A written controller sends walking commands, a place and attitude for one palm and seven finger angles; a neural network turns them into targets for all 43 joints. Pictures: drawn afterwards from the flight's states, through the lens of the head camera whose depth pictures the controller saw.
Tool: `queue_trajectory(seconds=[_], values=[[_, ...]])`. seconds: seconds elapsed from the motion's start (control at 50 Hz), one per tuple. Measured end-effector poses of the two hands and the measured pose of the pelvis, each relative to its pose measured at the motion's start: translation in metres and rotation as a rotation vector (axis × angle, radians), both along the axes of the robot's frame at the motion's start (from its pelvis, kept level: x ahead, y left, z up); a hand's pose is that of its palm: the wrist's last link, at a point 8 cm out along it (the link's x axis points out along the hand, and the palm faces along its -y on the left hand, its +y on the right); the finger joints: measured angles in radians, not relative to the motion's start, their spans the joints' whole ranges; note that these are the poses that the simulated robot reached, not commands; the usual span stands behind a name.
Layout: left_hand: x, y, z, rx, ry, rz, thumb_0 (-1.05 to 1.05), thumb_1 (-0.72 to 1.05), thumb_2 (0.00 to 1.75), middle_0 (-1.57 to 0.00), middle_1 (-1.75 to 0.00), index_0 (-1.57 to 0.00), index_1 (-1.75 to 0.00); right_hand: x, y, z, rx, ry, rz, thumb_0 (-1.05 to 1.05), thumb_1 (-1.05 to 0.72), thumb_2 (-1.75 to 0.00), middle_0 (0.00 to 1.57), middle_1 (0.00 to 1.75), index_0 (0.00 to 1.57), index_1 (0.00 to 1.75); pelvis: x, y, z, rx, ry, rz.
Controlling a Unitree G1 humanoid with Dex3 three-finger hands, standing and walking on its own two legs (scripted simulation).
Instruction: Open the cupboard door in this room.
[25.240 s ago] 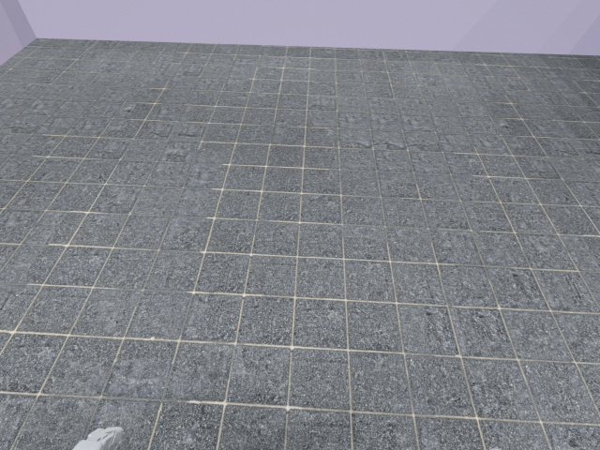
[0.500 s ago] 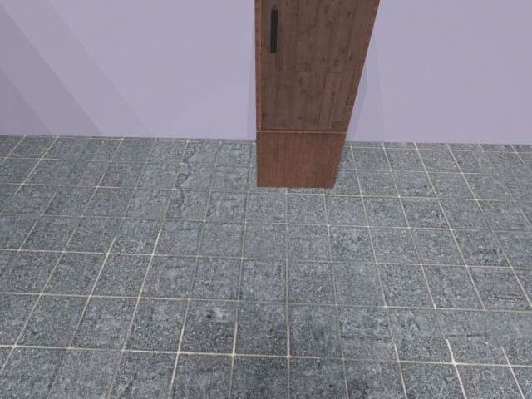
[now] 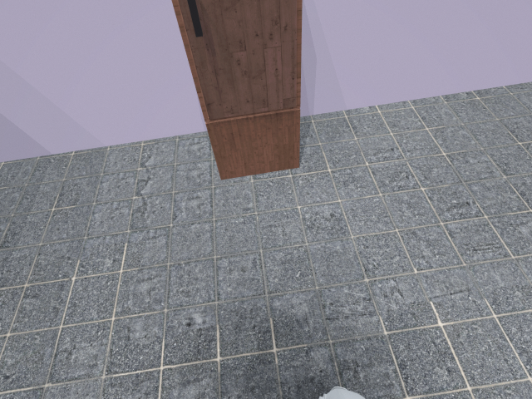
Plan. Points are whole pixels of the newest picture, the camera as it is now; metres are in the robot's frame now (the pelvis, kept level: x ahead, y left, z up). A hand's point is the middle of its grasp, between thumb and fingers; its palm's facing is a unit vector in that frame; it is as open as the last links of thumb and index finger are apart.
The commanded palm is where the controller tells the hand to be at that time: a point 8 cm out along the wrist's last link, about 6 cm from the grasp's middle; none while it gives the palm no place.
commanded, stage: walk to a spot facing it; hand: left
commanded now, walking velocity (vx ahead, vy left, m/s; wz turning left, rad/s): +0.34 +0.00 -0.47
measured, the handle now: (194, 9) +1.11 +0.29 +0.07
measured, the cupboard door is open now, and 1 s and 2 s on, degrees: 0 0 0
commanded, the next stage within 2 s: turn to face it in 0.80 s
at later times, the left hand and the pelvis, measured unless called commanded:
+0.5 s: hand (194, 390) +0.15 +0.15 -0.14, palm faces -0.03 -0.99 -0.16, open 7.4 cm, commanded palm none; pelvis +0.19 -0.01 +0.02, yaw -9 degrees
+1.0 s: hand (233, 196) +0.56 +0.13 -0.14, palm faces -0.38 -0.90 -0.22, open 7.4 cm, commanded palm none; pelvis +0.36 +0.00 +0.02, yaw -23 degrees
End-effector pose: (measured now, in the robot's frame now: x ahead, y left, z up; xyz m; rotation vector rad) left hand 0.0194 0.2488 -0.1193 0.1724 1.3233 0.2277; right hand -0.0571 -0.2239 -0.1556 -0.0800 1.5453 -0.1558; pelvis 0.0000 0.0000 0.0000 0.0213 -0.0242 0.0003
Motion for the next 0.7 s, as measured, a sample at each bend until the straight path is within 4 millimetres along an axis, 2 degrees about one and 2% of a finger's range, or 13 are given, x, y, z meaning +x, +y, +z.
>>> queue_trajectory(seconds=[0.06, 0.16, 0.22, 0.3, 0.38, 0.46, 0.58, 0.64, 0.7], values=[[0.022, -0.009, -0.001, 0.023, -0.042, -0.003, 0.01, 0.91, 0.90, -0.20, -0.30, -0.20, -0.30, 0.039, -0.023, 0.000, -0.012, -0.035, 0.004, 0.01, -0.91, -0.90, 0.20, 0.30, 0.20, 0.30, 0.012, -0.015, 0.000, 0.003, -0.010, -0.027], [0.041, -0.032, 0.013, -0.002, 0.021, -0.060, 0.01, 0.91, 0.90, -0.20, -0.30, -0.20, -0.30, 0.142, -0.053, 0.028, -0.056, -0.279, 0.008, 0.01, -0.91, -0.90, 0.20, 0.30, 0.20, 0.30, 0.039, -0.027, 0.020, 0.016, 0.004, -0.087], [0.055, -0.044, 0.020, -0.023, 0.041, -0.088, 0.01, 0.91, 0.90, -0.20, -0.30, -0.20, -0.30, 0.197, -0.062, 0.045, -0.071, -0.406, 0.005, 0.01, -0.91, -0.90, 0.20, 0.30, 0.20, 0.30, 0.060, -0.030, 0.028, 0.016, 0.015, -0.113], [0.079, -0.053, 0.023, -0.045, 0.043, -0.093, 0.01, 0.90, 0.90, -0.20, -0.30, -0.21, -0.30, 0.250, -0.063, 0.057, -0.075, -0.479, 0.005, 0.00, -0.91, -0.90, 0.20, 0.30, 0.20, 0.30, 0.094, -0.030, 0.032, 0.009, 0.021, -0.130], [0.102, -0.057, 0.019, -0.064, 0.057, -0.083, 0.01, 0.90, 0.90, -0.20, -0.30, -0.21, -0.30, 0.287, -0.054, 0.057, -0.062, -0.470, 0.014, 0.00, -0.91, -0.90, 0.19, 0.30, 0.20, 0.30, 0.130, -0.027, 0.031, -0.003, 0.025, -0.137], [0.122, -0.055, 0.012, -0.084, 0.115, -0.071, 0.01, 0.90, 0.90, -0.20, -0.30, -0.21, -0.30, 0.324, -0.036, 0.050, -0.041, -0.437, 0.024, 0.01, -0.91, -0.90, 0.20, 0.30, 0.20, 0.30, 0.169, -0.019, 0.027, -0.017, 0.032, -0.149], [0.159, -0.033, -0.009, -0.110, 0.255, -0.069, 0.01, 0.90, 0.90, -0.20, -0.30, -0.21, -0.30, 0.387, -0.004, 0.036, -0.048, -0.436, 0.016, 0.01, -0.91, -0.90, 0.20, 0.30, 0.20, 0.30, 0.239, 0.002, 0.009, -0.035, 0.039, -0.188], [0.200, -0.016, -0.016, -0.105, 0.283, -0.121, 0.01, 0.90, 0.90, -0.20, -0.30, -0.21, -0.30, 0.394, 0.005, 0.037, -0.073, -0.441, -0.039, 0.01, -0.91, -0.90, 0.20, 0.30, 0.21, 0.30, 0.264, 0.011, 0.007, -0.027, 0.020, -0.236], [0.266, -0.002, -0.014, -0.086, 0.225, -0.199, 0.01, 0.90, 0.90, -0.20, -0.30, -0.20, -0.30, 0.378, 0.008, 0.042, -0.105, -0.398, -0.133, 0.00, -0.92, -0.90, 0.20, 0.30, 0.21, 0.30, 0.285, 0.017, 0.014, -0.033, 0.008, -0.277]])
